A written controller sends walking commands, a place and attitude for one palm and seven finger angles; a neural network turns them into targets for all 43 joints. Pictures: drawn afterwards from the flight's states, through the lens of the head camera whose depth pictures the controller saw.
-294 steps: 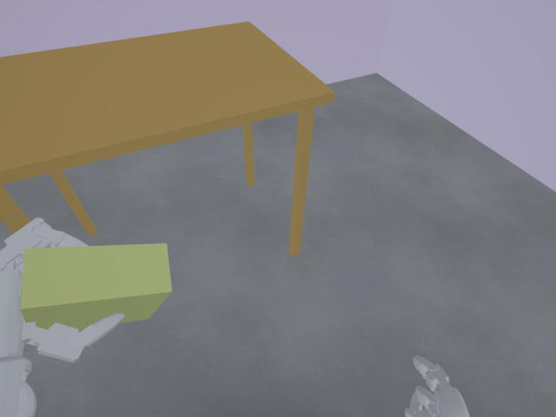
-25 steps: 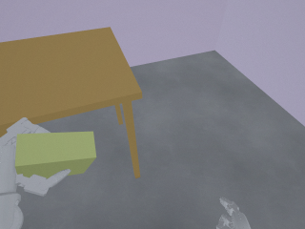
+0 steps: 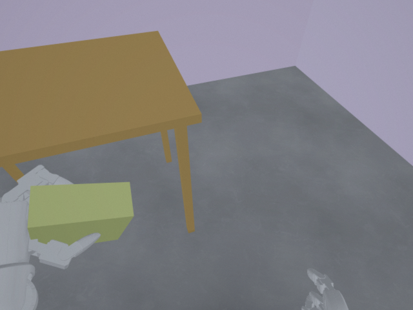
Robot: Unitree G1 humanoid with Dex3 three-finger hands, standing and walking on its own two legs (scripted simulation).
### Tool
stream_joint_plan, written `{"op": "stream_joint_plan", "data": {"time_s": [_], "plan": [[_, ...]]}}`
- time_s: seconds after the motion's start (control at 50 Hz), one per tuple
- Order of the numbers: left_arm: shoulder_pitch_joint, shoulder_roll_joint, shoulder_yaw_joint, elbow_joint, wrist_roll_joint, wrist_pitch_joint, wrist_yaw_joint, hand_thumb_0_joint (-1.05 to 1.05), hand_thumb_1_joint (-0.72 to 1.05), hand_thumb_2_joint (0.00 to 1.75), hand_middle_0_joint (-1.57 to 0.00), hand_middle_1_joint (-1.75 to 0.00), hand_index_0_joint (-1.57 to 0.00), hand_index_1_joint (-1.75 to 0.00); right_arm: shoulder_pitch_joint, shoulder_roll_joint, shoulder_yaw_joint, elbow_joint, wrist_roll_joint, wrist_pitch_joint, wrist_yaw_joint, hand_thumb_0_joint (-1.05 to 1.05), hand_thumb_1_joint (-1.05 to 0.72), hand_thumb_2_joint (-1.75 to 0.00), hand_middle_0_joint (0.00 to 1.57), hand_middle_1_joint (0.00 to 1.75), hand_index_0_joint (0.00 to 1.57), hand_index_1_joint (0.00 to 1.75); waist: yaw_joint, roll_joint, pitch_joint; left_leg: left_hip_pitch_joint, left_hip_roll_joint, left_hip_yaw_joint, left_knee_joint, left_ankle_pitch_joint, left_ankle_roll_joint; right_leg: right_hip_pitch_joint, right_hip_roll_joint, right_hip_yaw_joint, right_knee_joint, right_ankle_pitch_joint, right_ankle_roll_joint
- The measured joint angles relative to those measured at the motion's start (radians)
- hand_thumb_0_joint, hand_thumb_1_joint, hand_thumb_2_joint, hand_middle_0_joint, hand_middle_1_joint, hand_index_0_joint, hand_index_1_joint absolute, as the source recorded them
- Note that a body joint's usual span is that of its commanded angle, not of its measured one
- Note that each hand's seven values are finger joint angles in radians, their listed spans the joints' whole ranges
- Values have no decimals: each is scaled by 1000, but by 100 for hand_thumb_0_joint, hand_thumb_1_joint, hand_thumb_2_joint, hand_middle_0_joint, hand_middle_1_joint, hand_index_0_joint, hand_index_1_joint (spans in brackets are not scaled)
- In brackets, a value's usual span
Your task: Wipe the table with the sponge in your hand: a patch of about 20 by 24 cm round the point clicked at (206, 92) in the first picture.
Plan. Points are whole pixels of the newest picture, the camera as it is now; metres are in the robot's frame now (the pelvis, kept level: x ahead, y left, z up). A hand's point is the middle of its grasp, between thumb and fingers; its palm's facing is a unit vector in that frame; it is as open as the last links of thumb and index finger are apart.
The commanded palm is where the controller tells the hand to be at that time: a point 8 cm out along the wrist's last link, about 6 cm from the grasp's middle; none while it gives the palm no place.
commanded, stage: come to a stop and stand still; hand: left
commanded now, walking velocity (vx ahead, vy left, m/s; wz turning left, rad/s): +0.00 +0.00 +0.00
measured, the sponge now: (96, 215) +0.23 +0.20 +0.12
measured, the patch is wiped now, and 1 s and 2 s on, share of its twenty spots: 0.00 0.00 0.00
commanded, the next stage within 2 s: look again from close up in 0.16 s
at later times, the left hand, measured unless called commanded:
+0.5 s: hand (52, 192) +0.25 +0.26 +0.16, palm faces +0.34 -0.86 -0.37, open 9.9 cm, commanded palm +0.19 +0.30 +0.18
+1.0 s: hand (59, 153) +0.33 +0.29 +0.15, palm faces +0.36 -0.85 -0.39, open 9.9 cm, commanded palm +0.28 +0.32 +0.18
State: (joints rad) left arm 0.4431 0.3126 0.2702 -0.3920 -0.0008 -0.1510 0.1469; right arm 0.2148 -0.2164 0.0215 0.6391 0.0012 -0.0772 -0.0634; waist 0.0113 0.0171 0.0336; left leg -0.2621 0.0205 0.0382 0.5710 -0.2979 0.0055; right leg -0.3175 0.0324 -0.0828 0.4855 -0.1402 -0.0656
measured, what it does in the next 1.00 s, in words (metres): shifts its weight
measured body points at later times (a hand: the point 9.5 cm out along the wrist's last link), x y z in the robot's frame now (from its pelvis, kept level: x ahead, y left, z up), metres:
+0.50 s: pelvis +0.02 +0.02 +0.01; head +0.03 +0.02 +0.46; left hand +0.22 +0.30 +0.18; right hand +0.17 -0.20 -0.08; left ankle +0.02 +0.12 -0.73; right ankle +0.08 -0.08 -0.73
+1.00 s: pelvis +0.11 +0.05 -0.01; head +0.11 +0.06 +0.44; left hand +0.31 +0.33 +0.17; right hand +0.29 -0.18 -0.07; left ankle +0.02 +0.12 -0.73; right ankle +0.08 -0.07 -0.73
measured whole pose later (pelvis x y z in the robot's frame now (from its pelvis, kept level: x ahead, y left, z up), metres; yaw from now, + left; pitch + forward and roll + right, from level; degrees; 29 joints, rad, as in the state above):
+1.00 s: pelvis +0.11 +0.05 -0.01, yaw -2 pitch -1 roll -1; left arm 0.41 0.37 0.36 -0.42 -0.02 -0.23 0.10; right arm 0.21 -0.20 0.02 0.53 0.00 -0.12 -0.01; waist 0.02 -0.02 0.02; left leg -0.13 -0.05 0.07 0.61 -0.47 0.07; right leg -0.30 0.00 -0.04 0.73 -0.37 -0.04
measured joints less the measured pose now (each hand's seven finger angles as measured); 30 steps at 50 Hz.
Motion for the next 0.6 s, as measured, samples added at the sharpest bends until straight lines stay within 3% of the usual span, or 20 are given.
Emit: {"op": "stream_joint_plan", "data": {"time_s": [0.08, 0.18, 0.22, 0.26, 0.28, 0.3, 0.34, 0.4, 0.5, 0.54, 0.6], "plan": [[36, 30, -4, -68, 2, -12, -2, -1, -47, 99, -77, -134, -77, -134, 3, 8, 3, -21, -10, 0, -6, 1, -90, -90, 20, 30, 20, 29, -5, -28, 11, 21, -4, 8, -45, 55, 1, 9, -3, 8, -16, -6, 15], [51, 80, 55, -96, -1, -45, 11, -1, -47, 99, -77, -134, -77, -134, 32, 13, 4, -51, -4, -11, -10, 1, -90, -90, 20, 30, 20, 29, -6, -25, 4, 28, -12, 4, -81, 67, 6, 11, -6, 14, -31, -32, 49], [41, 88, 80, -83, -7, -56, 16, -1, -47, 99, -77, -134, -77, -134, 32, 15, 7, -48, -1, -16, -9, 1, -90, -90, 20, 30, 20, 29, -2, -27, 8, 29, -22, 7, -71, 60, 7, 13, -12, 24, -33, 34, 39], [31, 70, 85, -52, -10, -56, 17, -1, -47, 99, -77, -134, -77, -134, 26, 12, 10, -34, 2, -19, -6, 1, -90, -90, 20, 30, 20, 29, 3, -13, 4, 33, -22, 10, -63, 51, 7, 14, -10, 29, -21, 21, 22], [-29, 94, 93, -22, 30, -55, -12, -1, -47, 99, -77, -134, -77, -134, 39, 13, 1, -36, -7, -39, -6, 1, -90, -90, 20, 30, 20, 29, 26, -8, 11, 25, -17, 11, -47, 42, 9, 9, -9, 27, -8, 7, 29], [-117, 132, 104, 43, 42, -84, -40, -1, -47, 99, -77, -134, -77, -134, 49, 13, -3, -29, -1, -59, -3, 1, -90, -90, 20, 30, 20, 29, 42, -5, 12, 5, -16, 1, -25, 37, 10, -3, -10, 16, 7, -5, 28], [-233, 158, 135, 153, 11, -112, -52, -1, -47, 99, -77, -134, -77, -134, 39, 14, 2, -9, 9, -69, 14, 1, -90, -90, 20, 30, 20, 29, 60, -2, 19, -7, -12, -4, -8, 32, 7, -8, -3, 12, 7, -4, 12], [-237, 113, 162, 191, -31, -110, -39, -1, -47, 99, -77, -134, -77, -134, 32, 13, 6, -23, 12, -81, 40, 1, -90, -90, 20, 30, 20, 29, 55, -4, 22, 20, -26, 9, -44, 32, 14, 0, -1, 45, -13, 5, 16], [-80, 17, 38, 79, -23, -111, -57, -1, -47, 99, -77, -134, -77, -134, 62, 8, 7, -58, 16, -105, 54, 1, -90, -90, 20, 30, 20, 30, 25, -13, 8, 69, -42, 23, -120, 63, 33, 20, -5, 76, -28, -52, 45], [-42, 20, 2, 46, -9, -113, -70, -1, -47, 99, -77, -134, -77, -134, 65, 17, 12, -61, 14, -106, 56, 1, -90, -90, 20, 30, 20, 30, 18, -43, 15, 83, -54, 27, -127, 56, 38, 23, -14, 87, -17, -38, 48], [-30, 56, 12, 29, 2, -111, -79, -1, -47, 99, -77, -134, -77, -134, 65, 30, 19, -68, 7, -102, 53, 1, -90, -90, 20, 30, 20, 30, 11, -77, 27, 94, -64, 22, -120, 36, 38, 30, -22, 84, 1, -27, 44]]}}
